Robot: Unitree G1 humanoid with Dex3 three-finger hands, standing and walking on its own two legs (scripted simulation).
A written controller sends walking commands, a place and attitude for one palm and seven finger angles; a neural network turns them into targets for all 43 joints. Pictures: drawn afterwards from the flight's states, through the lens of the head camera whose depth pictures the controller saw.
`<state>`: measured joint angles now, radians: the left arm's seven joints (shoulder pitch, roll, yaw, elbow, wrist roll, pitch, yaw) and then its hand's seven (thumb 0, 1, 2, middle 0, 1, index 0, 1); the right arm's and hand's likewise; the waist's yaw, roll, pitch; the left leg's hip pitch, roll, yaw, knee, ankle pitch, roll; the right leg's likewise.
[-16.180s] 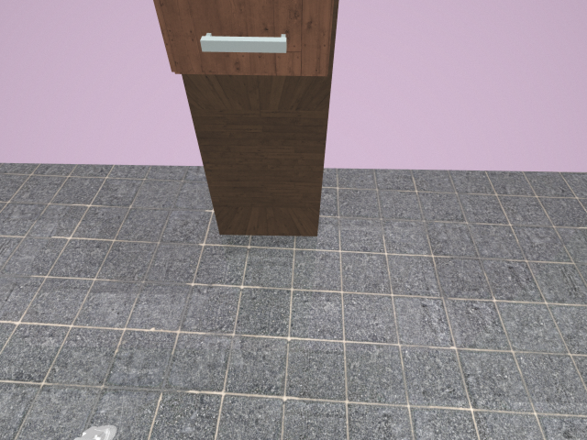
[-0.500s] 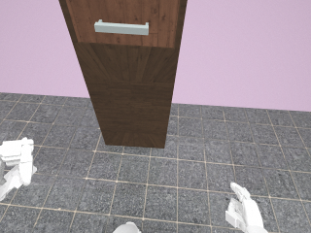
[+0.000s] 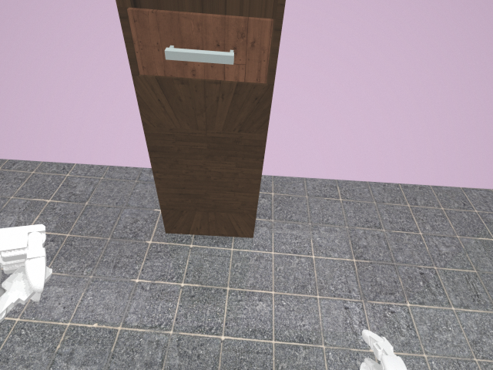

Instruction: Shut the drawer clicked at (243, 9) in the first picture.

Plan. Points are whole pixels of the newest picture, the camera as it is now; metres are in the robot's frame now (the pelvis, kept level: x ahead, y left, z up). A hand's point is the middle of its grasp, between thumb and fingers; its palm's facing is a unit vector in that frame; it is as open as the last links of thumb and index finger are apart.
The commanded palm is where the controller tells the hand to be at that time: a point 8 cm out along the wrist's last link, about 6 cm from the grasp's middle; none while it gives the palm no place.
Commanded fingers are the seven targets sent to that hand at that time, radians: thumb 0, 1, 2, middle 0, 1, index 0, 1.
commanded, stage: stop stepping back and stand still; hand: left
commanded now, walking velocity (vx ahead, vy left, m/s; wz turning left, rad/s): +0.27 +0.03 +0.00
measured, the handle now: (201, 53) +0.87 +0.19 +0.14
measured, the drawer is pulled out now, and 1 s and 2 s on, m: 0.00 0.00 0.00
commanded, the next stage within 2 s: let the arm hang, fingers relaxed in 0.40 s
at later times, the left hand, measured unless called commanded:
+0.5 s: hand (21, 302) +0.15 +0.25 +0.17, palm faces +0.44 -0.81 -0.39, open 3.3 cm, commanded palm none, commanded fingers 0.00 0.90 0.90 -1.36 -1.56 -1.36 -1.56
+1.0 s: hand out of the picture -0.11 +0.21 -0.17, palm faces +0.10 -0.96 -0.24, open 4.5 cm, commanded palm none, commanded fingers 0.00 0.90 0.90 -0.36 -0.47 -0.36 -0.47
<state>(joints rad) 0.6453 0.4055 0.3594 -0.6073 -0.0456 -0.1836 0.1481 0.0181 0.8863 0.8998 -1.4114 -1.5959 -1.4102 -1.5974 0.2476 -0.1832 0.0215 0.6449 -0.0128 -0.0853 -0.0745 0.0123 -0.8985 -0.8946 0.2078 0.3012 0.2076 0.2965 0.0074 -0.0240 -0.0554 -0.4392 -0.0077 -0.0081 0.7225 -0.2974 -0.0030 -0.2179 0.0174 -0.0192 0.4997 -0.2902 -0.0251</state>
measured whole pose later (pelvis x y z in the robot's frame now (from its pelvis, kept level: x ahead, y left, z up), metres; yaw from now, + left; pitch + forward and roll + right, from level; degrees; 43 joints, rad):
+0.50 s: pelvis -0.03 +0.01 -0.01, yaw +2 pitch -2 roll -1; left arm 0.60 0.35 0.35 -0.54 -0.02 -0.23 0.16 0.02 0.89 0.90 -1.41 -1.60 -1.41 -1.60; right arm 0.29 -0.22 0.00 0.66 -0.01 -0.12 -0.10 0.01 -0.90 -0.90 0.20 0.30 0.20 0.30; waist -0.01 -0.01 -0.03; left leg -0.31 0.03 0.04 0.57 -0.23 0.02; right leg -0.26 -0.01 -0.08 0.58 -0.30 -0.02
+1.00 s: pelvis -0.04 +0.02 +0.01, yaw +5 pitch -1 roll -1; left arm 0.36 0.22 0.01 1.11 0.01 0.03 0.02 0.01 0.91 0.90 -0.73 -0.91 -0.72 -0.88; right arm 0.30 -0.19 -0.01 1.08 -0.01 0.03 -0.02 0.01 -0.92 -0.89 0.20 0.30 0.20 0.30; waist 0.01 0.01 0.07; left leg -0.28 0.00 0.00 0.44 -0.14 0.02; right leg -0.18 0.01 -0.01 0.43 -0.23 0.00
